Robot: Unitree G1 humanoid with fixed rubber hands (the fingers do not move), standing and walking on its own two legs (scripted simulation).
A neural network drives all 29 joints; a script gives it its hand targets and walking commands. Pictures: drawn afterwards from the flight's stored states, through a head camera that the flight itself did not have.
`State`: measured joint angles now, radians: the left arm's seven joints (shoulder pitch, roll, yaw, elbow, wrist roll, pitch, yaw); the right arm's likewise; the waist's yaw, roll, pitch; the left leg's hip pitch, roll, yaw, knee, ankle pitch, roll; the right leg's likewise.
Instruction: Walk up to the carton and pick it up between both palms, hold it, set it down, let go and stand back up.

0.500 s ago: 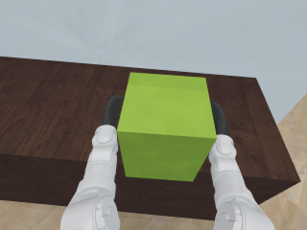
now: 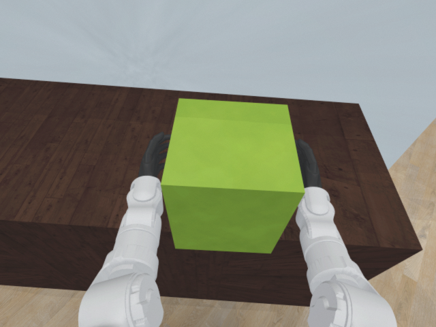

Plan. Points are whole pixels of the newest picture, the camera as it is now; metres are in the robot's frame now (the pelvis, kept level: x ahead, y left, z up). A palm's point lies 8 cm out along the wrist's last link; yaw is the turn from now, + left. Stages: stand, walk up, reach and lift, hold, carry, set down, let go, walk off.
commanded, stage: set down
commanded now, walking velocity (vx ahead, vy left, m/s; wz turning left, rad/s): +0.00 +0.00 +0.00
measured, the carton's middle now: (227, 181) +0.40 +0.00 +0.02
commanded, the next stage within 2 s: none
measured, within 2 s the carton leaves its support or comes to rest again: neither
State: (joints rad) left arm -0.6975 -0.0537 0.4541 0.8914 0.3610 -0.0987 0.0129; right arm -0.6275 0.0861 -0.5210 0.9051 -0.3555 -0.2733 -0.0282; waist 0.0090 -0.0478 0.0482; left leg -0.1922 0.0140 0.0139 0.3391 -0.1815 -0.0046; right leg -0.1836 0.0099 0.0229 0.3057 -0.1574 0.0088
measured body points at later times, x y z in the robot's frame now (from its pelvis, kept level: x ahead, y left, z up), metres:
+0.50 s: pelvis +0.00 +0.00 -0.02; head +0.05 +0.02 +0.43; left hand +0.43 +0.20 +0.03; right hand +0.43 -0.19 +0.05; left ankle +0.00 +0.12 -0.75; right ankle +0.00 -0.12 -0.75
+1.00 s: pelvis -0.02 -0.02 -0.01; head +0.00 +0.00 +0.44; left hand +0.43 +0.19 +0.14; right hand +0.43 -0.19 +0.15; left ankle +0.00 +0.12 -0.75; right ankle +0.00 -0.12 -0.75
